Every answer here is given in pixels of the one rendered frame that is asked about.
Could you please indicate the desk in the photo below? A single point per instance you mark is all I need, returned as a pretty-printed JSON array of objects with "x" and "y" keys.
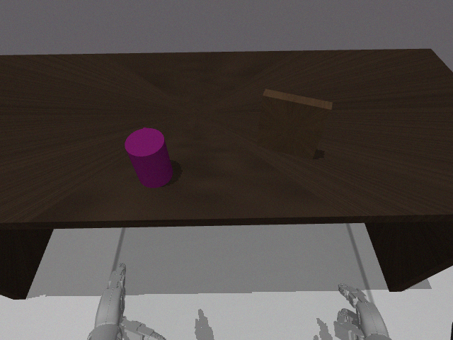
[{"x": 385, "y": 157}]

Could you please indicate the right robot hand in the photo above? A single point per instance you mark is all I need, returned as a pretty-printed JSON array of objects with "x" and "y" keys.
[{"x": 367, "y": 320}]

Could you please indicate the left robot hand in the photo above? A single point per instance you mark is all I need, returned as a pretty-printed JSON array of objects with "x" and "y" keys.
[{"x": 111, "y": 307}]

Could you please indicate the left robot arm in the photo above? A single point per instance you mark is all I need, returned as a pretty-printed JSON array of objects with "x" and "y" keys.
[{"x": 106, "y": 332}]

